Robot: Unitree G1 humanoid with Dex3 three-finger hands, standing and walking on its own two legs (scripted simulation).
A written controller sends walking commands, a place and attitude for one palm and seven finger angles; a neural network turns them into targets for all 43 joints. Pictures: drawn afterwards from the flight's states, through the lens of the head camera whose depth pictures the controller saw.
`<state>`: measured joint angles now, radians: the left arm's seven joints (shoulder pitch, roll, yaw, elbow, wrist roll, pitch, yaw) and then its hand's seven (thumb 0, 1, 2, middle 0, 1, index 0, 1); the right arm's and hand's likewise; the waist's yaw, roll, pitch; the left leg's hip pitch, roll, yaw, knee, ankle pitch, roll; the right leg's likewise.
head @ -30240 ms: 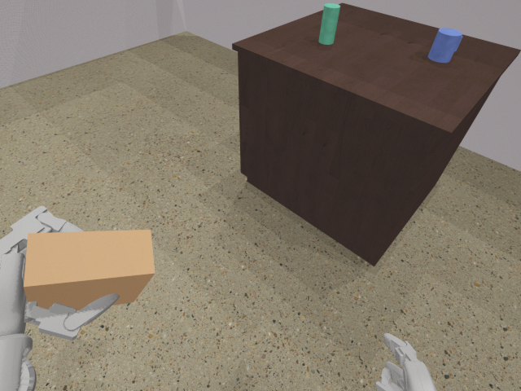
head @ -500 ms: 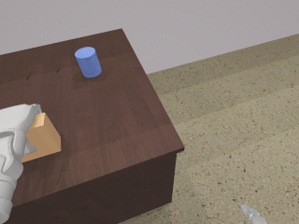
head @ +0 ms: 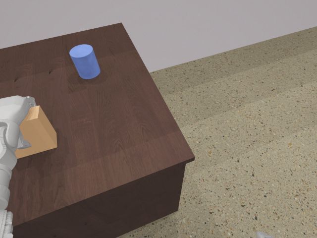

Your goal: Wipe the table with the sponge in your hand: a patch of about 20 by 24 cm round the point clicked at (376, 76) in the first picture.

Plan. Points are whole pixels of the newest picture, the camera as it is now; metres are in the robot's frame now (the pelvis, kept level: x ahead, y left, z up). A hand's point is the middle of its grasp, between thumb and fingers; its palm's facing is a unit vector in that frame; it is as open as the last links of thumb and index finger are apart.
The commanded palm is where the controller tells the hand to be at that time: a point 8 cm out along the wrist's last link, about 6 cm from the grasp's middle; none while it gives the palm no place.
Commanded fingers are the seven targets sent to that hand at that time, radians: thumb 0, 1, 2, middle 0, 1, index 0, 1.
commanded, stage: slide across to the middle lane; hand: left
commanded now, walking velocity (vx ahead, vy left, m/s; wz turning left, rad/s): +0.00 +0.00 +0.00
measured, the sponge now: (25, 138) +0.33 +0.40 +0.04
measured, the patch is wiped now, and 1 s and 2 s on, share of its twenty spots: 0.35 0.35 0.55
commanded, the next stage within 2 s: wipe back along the middle lane in 0.72 s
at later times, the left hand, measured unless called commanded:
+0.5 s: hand (36, 116) +0.37 +0.36 +0.09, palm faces -0.08 +0.00 -1.00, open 9.8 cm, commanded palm +0.36 +0.35 +0.14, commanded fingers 0.00 0.10 1.30 -1.20 -1.60 -1.20 -1.60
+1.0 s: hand (59, 112) +0.39 +0.31 +0.09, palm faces -0.04 -0.01 -1.00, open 9.8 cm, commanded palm +0.35 +0.30 +0.14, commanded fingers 0.00 0.10 1.30 -1.20 -1.60 -1.20 -1.60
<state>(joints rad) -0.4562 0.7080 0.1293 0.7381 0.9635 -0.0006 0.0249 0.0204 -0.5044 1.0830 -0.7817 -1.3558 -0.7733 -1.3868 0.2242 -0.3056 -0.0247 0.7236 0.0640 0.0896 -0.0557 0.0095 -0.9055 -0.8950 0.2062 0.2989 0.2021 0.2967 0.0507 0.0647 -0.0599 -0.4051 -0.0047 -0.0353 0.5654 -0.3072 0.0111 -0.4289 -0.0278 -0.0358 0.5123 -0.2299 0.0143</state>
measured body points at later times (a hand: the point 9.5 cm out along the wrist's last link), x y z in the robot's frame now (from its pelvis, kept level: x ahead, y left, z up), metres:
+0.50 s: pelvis +0.02 +0.01 +0.00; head +0.06 -0.01 +0.45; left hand +0.37 +0.36 +0.14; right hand +0.15 -0.25 -0.13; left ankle -0.02 +0.11 -0.73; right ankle +0.01 -0.14 -0.73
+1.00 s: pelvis +0.04 +0.00 +0.01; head +0.07 -0.03 +0.45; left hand +0.39 +0.30 +0.14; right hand +0.20 -0.25 -0.12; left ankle -0.02 +0.11 -0.73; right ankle +0.01 -0.14 -0.73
